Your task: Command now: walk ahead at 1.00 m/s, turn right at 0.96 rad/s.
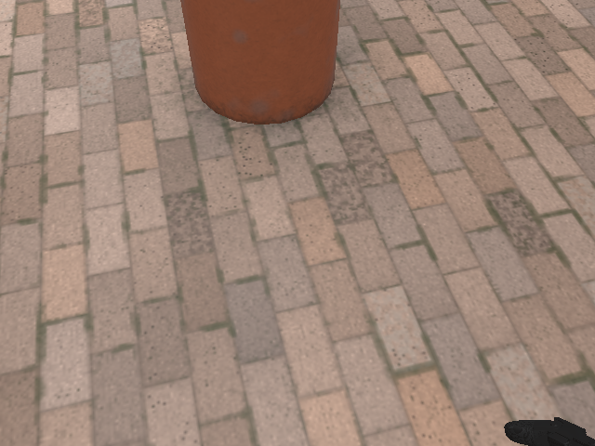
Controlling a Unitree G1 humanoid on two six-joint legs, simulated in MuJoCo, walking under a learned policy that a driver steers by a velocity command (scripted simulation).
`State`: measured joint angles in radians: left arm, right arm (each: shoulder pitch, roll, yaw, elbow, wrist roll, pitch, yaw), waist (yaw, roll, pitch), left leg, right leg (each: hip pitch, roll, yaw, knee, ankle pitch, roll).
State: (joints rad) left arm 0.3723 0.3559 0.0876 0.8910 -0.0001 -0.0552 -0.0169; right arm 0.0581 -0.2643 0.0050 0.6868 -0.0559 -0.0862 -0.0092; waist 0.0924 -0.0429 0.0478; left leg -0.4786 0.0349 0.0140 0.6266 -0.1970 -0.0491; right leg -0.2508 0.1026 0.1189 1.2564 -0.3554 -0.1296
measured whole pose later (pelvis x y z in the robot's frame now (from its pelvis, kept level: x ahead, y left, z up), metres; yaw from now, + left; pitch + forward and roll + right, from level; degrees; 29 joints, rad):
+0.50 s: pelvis +0.44 -0.08 +0.00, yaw -23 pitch +0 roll -1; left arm 0.23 0.29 0.03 0.79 0.04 -0.03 -0.01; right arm 0.29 -0.23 0.00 0.77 -0.02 -0.07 0.00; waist -0.04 0.00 0.06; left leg -0.41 0.10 -0.02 1.42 -0.32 0.01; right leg -0.33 0.15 -0.11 0.63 -0.29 -0.18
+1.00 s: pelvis +0.73 -0.15 +0.01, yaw -25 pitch +1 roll +1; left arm 0.15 0.26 0.04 0.79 0.00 0.01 0.04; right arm 0.15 -0.22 -0.01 0.78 -0.03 -0.06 0.02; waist -0.02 0.00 0.06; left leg -0.42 -0.09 0.04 0.44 -0.04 0.09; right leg -0.50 -0.04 0.10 1.00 -0.45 0.06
